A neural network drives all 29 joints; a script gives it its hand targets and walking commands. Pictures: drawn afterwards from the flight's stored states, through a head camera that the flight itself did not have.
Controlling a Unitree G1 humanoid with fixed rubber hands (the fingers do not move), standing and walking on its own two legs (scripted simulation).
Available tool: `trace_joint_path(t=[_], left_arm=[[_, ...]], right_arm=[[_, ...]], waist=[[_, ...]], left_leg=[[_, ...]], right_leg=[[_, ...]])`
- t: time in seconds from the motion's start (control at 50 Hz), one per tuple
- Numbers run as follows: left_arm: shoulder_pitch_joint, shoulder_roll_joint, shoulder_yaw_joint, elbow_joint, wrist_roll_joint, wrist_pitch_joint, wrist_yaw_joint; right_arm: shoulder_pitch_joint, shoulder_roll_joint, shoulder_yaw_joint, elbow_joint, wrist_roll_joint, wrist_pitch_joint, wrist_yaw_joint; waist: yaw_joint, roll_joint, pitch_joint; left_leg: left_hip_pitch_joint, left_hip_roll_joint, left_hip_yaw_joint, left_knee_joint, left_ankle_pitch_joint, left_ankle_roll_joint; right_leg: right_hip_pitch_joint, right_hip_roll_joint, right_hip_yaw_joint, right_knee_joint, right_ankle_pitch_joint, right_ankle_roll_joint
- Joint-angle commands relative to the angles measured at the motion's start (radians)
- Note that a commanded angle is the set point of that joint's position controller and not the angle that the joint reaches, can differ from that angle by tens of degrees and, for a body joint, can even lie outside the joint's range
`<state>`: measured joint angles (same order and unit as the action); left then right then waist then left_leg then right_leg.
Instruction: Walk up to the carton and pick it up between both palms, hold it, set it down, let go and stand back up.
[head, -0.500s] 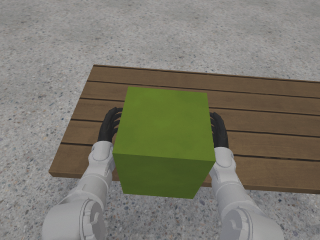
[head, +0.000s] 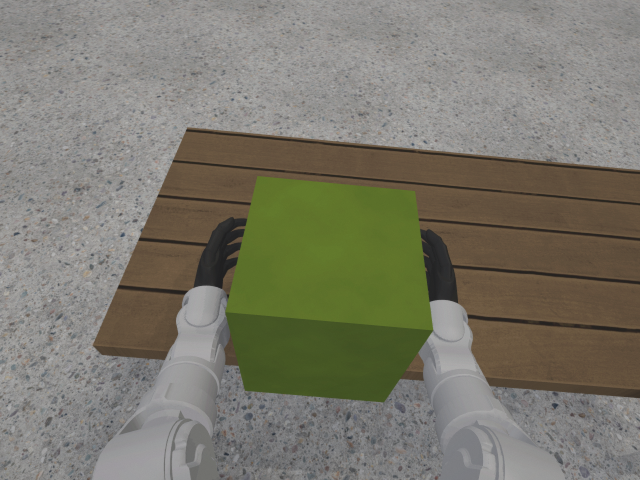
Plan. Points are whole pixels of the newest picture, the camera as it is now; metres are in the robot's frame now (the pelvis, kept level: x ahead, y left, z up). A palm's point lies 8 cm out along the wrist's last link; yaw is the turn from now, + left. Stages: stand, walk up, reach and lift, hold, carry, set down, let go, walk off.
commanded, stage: reach and lift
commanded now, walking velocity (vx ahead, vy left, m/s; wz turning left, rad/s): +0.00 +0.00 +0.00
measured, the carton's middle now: (324, 296) +0.37 +0.02 -0.02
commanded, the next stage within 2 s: none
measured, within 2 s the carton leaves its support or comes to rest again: leaves its support in 0.60 s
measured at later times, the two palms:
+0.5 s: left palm (213, 276) +0.37 +0.17 +0.02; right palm (439, 291) +0.37 -0.13 +0.02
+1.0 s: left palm (212, 280) +0.36 +0.17 +0.03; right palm (448, 290) +0.36 -0.13 +0.05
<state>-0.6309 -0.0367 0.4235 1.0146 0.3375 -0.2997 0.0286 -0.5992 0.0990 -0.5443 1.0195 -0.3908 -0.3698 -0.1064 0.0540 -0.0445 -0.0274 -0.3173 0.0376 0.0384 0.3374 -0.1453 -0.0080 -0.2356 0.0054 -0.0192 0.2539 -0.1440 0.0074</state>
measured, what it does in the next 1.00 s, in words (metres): stands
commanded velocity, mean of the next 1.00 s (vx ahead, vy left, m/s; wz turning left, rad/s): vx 0.00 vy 0.00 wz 0.00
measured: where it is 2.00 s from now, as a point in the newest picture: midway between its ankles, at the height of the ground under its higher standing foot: outside the picture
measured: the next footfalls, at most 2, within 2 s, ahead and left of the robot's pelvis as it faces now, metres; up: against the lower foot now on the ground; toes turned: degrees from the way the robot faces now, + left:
none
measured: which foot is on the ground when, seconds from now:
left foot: down 0.00-1.00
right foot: down 0.00-1.00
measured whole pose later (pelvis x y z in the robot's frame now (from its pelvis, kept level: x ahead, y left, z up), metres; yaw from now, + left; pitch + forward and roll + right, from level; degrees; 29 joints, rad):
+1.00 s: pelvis -0.02 -0.01 +0.00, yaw +0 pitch +8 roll -1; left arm -0.65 -0.04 0.41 0.99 0.35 -0.36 0.04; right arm -0.65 0.04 -0.49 1.19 -0.34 -0.58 -0.17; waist 0.05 -0.12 -0.05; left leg -0.35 0.04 0.03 0.29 -0.09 -0.02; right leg -0.27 0.01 -0.02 0.22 -0.09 -0.01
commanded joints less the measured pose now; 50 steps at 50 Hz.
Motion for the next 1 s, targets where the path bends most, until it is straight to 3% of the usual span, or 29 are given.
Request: trace_joint_path(t=[0.0,0.42,0.56,0.68,0.8,0.92,0.98], left_arm=[[-0.495,-0.510,-0.257,-0.056,0.049,-0.031,-0.098],[-0.503,-0.532,-0.281,-0.063,0.035,-0.025,-0.091],[-0.567,-0.575,-0.322,-0.083,0.006,-0.105,-0.073],[-0.520,-0.560,-0.270,-0.037,0.063,-0.165,-0.085],[-0.509,-0.532,-0.241,-0.031,0.091,-0.141,-0.099],[-0.603,-0.539,-0.305,-0.107,0.070,-0.101,-0.059],[-0.628,-0.552,-0.351,-0.135,0.035,-0.061,-0.042]], right_arm=[[-0.514,0.563,0.329,-0.010,-0.076,-0.075,0.137],[-0.521,0.563,0.362,-0.017,-0.053,-0.085,0.125],[-0.583,0.571,0.430,-0.041,-0.069,-0.195,0.114],[-0.552,0.546,0.413,0.068,-0.115,-0.313,0.101],[-0.540,0.495,0.372,0.154,-0.115,-0.342,0.083],[-0.606,0.470,0.346,0.118,-0.075,-0.283,0.078],[-0.630,0.464,0.365,0.078,-0.043,-0.229,0.082]], waist=[[0.000,0.054,-0.512],[0.002,0.063,-0.522],[-0.011,0.045,-0.688],[-0.011,0.022,-0.631],[0.004,0.024,-0.483],[0.006,0.096,-0.533],[-0.003,0.126,-0.597]], left_leg=[[0.198,-0.029,0.084,0.013,0.375,-0.043],[0.197,-0.025,0.079,0.008,0.367,-0.042],[0.191,-0.015,0.070,0.037,0.475,-0.057],[0.171,-0.016,0.071,0.022,0.456,-0.051],[0.184,-0.021,0.092,-0.031,0.343,-0.042],[0.272,-0.029,0.101,-0.032,0.280,-0.052],[0.302,-0.029,0.095,-0.022,0.254,-0.059]], right_leg=[[0.205,0.016,-0.050,0.024,0.271,0.001],[0.170,0.019,-0.054,0.007,0.236,-0.007],[0.225,0.021,-0.065,0.055,0.466,0.001],[0.250,0.007,-0.079,0.062,0.559,0.010],[0.194,0.011,-0.088,0.006,0.380,0.002],[0.039,0.026,-0.094,-0.055,0.087,-0.027],[-0.021,0.030,-0.095,-0.062,0.027,-0.034]])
